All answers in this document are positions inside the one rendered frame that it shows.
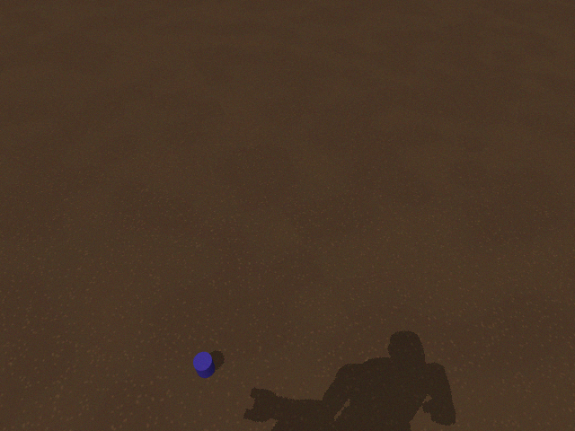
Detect tin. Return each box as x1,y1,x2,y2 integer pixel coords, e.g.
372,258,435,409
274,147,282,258
193,352,215,378

